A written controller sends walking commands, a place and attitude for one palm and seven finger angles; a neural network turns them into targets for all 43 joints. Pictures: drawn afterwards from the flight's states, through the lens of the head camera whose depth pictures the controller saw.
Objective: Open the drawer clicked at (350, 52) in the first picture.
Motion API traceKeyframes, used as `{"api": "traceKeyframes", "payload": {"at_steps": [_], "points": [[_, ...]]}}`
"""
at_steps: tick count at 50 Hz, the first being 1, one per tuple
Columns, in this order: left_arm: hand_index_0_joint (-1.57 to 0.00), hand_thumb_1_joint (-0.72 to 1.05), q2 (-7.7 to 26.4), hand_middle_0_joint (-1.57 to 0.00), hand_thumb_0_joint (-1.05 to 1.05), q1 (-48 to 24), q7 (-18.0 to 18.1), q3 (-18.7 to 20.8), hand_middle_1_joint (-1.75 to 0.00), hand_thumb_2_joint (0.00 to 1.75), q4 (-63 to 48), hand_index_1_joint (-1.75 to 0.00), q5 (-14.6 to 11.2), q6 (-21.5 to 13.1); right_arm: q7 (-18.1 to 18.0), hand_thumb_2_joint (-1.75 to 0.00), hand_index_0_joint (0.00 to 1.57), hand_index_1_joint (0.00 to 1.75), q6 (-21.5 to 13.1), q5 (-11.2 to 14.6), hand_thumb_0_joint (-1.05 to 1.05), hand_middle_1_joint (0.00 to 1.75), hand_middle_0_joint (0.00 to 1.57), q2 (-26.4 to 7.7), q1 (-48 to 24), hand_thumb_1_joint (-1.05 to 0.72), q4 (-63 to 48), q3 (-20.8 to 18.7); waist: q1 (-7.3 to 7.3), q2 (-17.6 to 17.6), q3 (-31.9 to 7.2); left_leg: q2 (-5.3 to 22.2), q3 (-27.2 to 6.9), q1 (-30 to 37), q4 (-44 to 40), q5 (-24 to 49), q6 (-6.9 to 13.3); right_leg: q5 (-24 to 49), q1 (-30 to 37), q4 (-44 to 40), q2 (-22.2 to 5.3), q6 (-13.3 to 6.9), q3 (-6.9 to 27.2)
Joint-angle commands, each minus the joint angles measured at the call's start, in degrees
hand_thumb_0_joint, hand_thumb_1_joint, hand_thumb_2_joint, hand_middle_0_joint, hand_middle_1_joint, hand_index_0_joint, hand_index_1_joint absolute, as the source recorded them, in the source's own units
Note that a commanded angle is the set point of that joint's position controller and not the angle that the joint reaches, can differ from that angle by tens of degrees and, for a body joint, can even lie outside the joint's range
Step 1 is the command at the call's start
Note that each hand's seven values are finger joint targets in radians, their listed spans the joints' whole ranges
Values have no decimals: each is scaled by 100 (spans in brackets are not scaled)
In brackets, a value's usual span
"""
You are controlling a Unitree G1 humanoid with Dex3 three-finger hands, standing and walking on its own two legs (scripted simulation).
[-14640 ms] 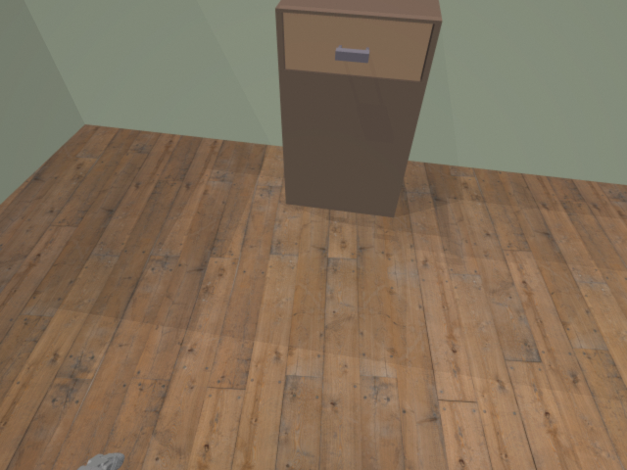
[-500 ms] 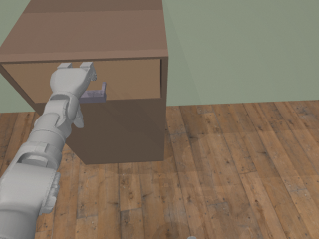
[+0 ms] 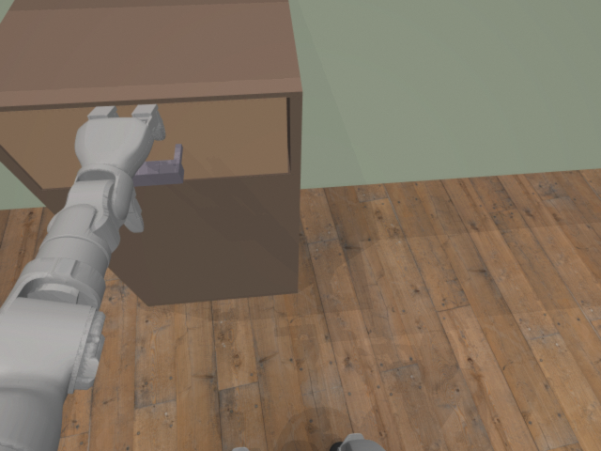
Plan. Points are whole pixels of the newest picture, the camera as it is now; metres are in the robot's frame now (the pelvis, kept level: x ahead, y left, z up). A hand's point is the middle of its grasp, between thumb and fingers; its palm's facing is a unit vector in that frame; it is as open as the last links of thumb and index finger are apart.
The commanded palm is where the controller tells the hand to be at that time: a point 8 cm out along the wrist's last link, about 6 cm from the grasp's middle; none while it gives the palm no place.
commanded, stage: re-aim the fingers above the handle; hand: left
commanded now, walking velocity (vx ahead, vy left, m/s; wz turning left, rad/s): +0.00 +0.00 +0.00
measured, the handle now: (150, 162) +0.56 +0.23 +0.00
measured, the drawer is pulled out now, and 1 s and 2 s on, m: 0.00 0.00 0.00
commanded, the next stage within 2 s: lower the fingers behind the handle in 1.20 s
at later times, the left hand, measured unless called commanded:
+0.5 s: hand (135, 165) +0.51 +0.22 +0.05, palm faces -0.03 -0.02 -1.00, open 13.8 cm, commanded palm +0.49 +0.22 +0.11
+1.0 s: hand (132, 171) +0.49 +0.22 +0.06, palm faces -0.03 +0.01 -1.00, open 13.8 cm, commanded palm +0.48 +0.22 +0.11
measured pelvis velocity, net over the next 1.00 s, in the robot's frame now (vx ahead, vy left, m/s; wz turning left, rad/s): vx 0.01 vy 0.00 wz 0.01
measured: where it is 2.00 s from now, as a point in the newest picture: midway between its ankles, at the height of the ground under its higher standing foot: outside the picture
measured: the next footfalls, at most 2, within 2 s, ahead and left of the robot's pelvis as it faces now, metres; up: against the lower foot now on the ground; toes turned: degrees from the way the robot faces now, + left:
none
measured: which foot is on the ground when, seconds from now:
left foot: down 0.00-1.00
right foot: down 0.00-1.00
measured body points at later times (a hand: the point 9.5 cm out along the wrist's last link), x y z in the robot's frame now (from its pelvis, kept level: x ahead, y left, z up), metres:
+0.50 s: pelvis +0.02 +0.00 +0.00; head +0.11 +0.00 +0.44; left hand +0.50 +0.22 +0.10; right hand +0.02 -0.27 -0.13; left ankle -0.02 +0.11 -0.71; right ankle +0.01 -0.12 -0.71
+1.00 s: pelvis +0.01 +0.00 +0.00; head +0.10 -0.01 +0.44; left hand +0.49 +0.22 +0.11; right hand +0.06 -0.28 -0.13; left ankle -0.02 +0.11 -0.71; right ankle +0.01 -0.12 -0.71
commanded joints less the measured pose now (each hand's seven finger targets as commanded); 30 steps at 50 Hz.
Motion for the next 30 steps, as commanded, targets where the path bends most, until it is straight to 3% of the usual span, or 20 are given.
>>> {"api": "traceKeyframes", "payload": {"at_steps": [1, 3, 5, 7, 9, 12, 14, 15, 16, 19, 20, 24, 29, 30], "points": [[-30, -50, 1610, -30, 0, -2853, 348, 500, -120, 30, -768, -120, 29, 274, -33, -90, 20, 30, -112, -25, 0, 30, 20, -907, 614, -90, -332, -243, -103, 186, -2171, -186, -8, 1170, -356, 1832, 146, 1289, 1087, -321, 254, -189, -116], [-30, -50, 1709, -30, 0, -2856, 312, 570, -120, 30, -812, -120, 16, 334, -35, -90, 20, 30, -97, -45, 0, 30, 20, -920, 594, -90, -395, -232, -47, 238, -2479, -199, 11, 1230, -318, 2015, 144, 1467, 1275, -275, 248, -200, -104], [-30, -50, 1730, -30, 0, -2825, 248, 530, -120, 30, -705, -120, 40, 391, -53, -90, 20, 30, -87, -19, 0, 30, 20, -919, 592, -90, -422, -218, -91, 155, -2328, -175, 26, 1146, -311, 1992, 143, 1517, 1238, -263, 238, -169, -110], [-30, -50, 1666, -30, 0, -2667, 172, 505, -120, 30, -806, -120, 27, 363, -66, -90, 20, 30, -89, -17, 0, 30, 20, -899, 581, -90, -508, -225, -24, 206, -2534, -180, 39, 1248, -291, 2120, 147, 1620, 1350, -246, 242, -170, -99], [-30, -50, 1491, -30, 0, -2719, 94, 397, -120, 30, -981, -120, 19, 262, -69, -90, 20, 30, -96, -29, 0, 30, 20, -878, 648, -90, -513, -255, -70, 254, -2647, -140, 5, 1477, -226, 2487, 152, 1780, 1272, -219, 254, -168, -117], [-30, -50, 1482, -30, 0, -2548, 27, 420, -120, 30, -932, -120, -32, 210, -80, -90, 20, 30, -69, -13, 0, 30, 20, -897, 665, -90, -512, -253, -94, 36, -2405, -132, -9, 1384, -233, 2400, 150, 1720, 1200, -252, 267, -151, -128], [-30, -50, 1234, -30, 0, -2687, 29, 234, -120, 30, -1105, -120, -61, 123, -77, -90, 20, 30, -76, -21, 0, 30, 20, -869, 679, -90, -509, -270, -147, 128, -2437, -137, -10, 1468, -213, 2450, 162, 1736, 1144, -268, 263, -153, -120], [-30, -50, 1536, -30, 0, -2639, 56, 500, -120, 30, -1100, -120, -50, 107, -75, -90, 20, 30, -71, -25, 0, 30, 20, -894, 704, -90, -455, -273, -77, 121, -2430, -124, -35, 1450, -212, 2487, 152, 1754, 1157, -234, 270, -168, -123], [-30, -50, 1601, -30, 0, -2658, 80, 550, -120, 30, -1243, -120, -34, 74, -70, -90, 20, 30, -63, -48, 0, 30, 20, -891, 693, -90, -485, -267, -33, 195, -2579, -142, -26, 1484, -184, 2634, 154, 1855, 1246, -195, 268, -168, -116], [-30, -50, 1099, -30, 0, -2661, 140, 226, -120, 30, -1356, -120, -34, 65, -28, -90, 20, 30, -54, -61, 0, 30, 20, -823, 714, -90, -460, -310, -115, 315, -2614, -113, -71, 1717, -104, 3006, 136, 1902, 1049, -170, 285, -162, -160], [-30, -50, 1303, -30, 0, -2540, 169, 436, -120, 30, -1325, -120, -44, 96, -11, -90, 20, 30, -40, -55, 0, 30, 20, -852, 734, -90, -417, -317, -41, 349, -2609, -97, -79, 1745, -107, 3052, 112, 1896, 1026, -163, 295, -177, -176], [-30, -50, 1511, -30, 0, -2516, 209, 591, -120, 30, -1335, -120, -52, 211, 18, -90, 20, 30, 17, -72, 0, 30, 20, -852, 714, -90, -406, -302, -8, 284, -2742, -120, -50, 1664, -96, 3241, 129, 2188, 1318, -135, 289, -166, -152], [-30, -50, 1523, -30, 0, -2037, 87, 626, -120, 30, -1347, -120, -87, 304, 16, -90, 20, 30, 77, -43, 0, 30, 20, -848, 608, -90, -504, -287, 121, 153, -2699, -132, 6, 1572, -172, 3356, 144, 2413, 1648, -176, 271, -155, -139], [-30, -50, 1405, -30, 0, -2057, 55, 513, -120, 30, -1408, -120, -93, 300, 10, -90, 20, 30, 87, -28, 0, 30, 20, -847, 573, -90, -524, -287, 71, 110, -2603, -128, 7, 1571, -200, 3265, 147, 2382, 1605, -204, 276, -154, -149]]}}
